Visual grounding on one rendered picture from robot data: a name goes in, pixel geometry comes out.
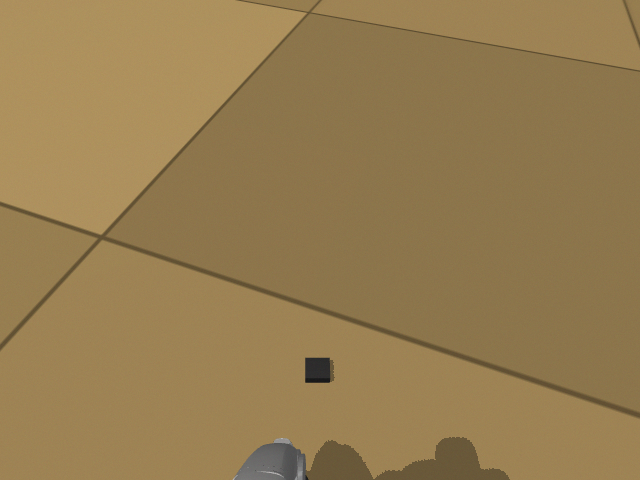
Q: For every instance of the small box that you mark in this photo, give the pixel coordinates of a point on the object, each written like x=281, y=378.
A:
x=317, y=370

